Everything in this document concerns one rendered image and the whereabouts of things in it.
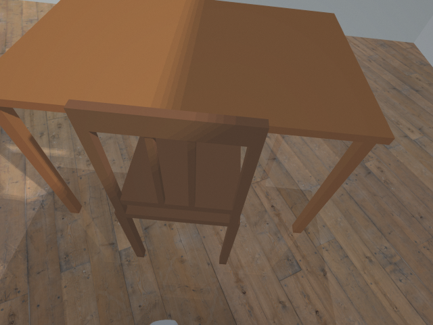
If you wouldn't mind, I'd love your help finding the chair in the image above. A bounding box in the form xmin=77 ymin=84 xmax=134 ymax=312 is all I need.
xmin=64 ymin=100 xmax=269 ymax=265

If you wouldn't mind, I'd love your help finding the table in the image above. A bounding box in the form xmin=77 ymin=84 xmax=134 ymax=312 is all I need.
xmin=0 ymin=0 xmax=395 ymax=233

